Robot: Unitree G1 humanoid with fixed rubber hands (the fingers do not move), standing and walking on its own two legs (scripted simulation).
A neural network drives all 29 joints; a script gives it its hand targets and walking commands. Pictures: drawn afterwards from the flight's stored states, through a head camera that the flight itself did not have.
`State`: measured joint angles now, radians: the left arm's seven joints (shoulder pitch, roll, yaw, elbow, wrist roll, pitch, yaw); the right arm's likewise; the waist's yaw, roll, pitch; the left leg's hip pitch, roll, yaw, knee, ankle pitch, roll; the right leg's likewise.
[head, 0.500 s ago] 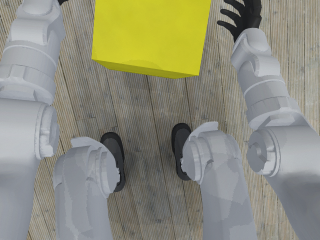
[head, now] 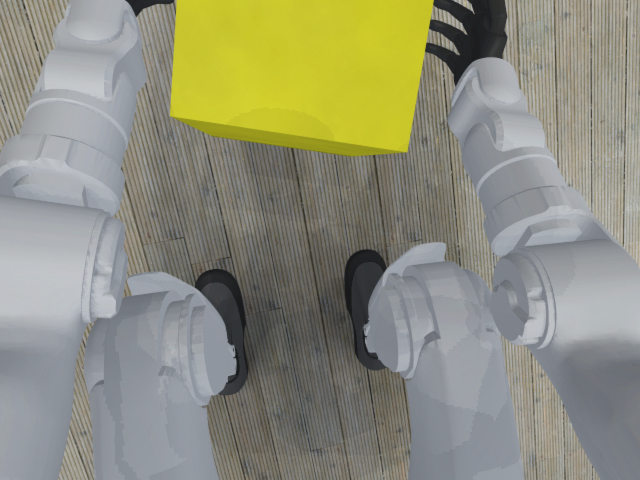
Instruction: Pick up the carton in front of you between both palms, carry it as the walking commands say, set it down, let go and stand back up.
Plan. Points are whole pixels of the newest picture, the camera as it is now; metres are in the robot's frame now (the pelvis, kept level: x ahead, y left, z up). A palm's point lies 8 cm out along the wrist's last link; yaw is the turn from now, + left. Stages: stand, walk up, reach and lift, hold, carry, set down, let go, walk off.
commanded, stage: reach and lift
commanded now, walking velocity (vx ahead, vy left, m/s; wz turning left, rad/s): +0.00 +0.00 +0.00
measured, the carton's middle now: (297, 53) +0.53 -0.01 -0.25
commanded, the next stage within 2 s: none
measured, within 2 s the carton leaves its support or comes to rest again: leaves its support in 0.46 s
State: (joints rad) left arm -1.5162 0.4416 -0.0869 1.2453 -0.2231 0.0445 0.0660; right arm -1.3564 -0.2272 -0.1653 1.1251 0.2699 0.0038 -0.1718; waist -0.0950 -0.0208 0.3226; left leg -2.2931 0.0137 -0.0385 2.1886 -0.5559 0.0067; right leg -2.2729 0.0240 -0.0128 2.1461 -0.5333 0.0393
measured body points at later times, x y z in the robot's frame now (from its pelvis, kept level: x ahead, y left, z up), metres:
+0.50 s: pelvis +0.00 +0.00 -0.01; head +0.36 +0.03 +0.26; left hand +0.57 +0.13 -0.18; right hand +0.54 -0.17 -0.16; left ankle +0.11 +0.12 -0.34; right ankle +0.13 -0.12 -0.34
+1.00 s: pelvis +0.00 -0.01 +0.10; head +0.25 +0.02 +0.47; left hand +0.52 +0.15 +0.03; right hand +0.49 -0.15 +0.03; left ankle +0.11 +0.12 -0.34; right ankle +0.12 -0.13 -0.34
